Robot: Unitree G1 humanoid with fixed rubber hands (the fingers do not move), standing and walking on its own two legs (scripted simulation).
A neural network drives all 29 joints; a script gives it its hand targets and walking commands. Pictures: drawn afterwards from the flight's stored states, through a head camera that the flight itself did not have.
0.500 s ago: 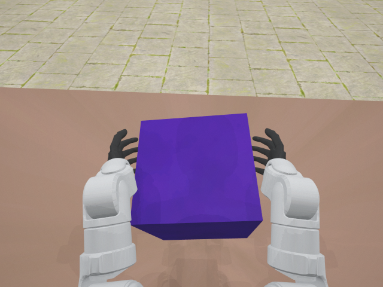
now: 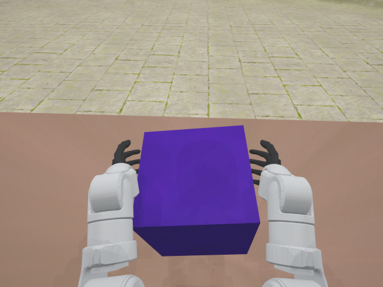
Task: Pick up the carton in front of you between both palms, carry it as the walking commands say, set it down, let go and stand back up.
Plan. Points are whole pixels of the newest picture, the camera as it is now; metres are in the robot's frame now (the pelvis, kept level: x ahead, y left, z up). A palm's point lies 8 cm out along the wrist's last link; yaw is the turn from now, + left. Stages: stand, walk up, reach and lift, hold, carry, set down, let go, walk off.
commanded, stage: carry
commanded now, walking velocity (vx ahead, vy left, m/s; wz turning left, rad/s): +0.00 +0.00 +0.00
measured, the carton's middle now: (198, 196) +0.33 +0.00 +0.03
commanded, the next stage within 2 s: none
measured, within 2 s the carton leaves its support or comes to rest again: neither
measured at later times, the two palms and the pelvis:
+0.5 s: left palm (136, 158) +0.37 +0.13 +0.12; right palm (272, 161) +0.36 -0.16 +0.11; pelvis +0.04 -0.01 -0.01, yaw +0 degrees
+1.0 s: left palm (140, 114) +0.62 +0.16 +0.07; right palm (236, 115) +0.61 -0.13 +0.07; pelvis +0.28 +0.02 -0.05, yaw -2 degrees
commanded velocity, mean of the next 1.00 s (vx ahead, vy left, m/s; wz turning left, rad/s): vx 0.40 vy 0.00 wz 0.00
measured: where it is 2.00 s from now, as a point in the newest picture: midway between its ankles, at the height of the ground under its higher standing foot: (188, 209)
